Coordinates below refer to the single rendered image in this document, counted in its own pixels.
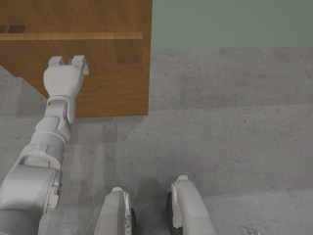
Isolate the robot left forearm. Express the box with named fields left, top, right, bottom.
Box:
left=0, top=95, right=76, bottom=206

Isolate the robot left hand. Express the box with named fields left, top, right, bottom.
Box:
left=43, top=55, right=89, bottom=100

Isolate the drawer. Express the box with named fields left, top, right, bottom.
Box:
left=0, top=24, right=143, bottom=77

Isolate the robot right hand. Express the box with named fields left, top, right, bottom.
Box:
left=239, top=225, right=260, bottom=235

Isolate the left robot shin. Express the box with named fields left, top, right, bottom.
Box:
left=106, top=187, right=132, bottom=235

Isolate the right robot thigh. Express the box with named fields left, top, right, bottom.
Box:
left=171, top=179, right=219, bottom=235

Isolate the left robot upper arm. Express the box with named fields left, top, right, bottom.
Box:
left=0, top=164, right=63, bottom=235

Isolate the cabinet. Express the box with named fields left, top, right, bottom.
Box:
left=0, top=0, right=153, bottom=118

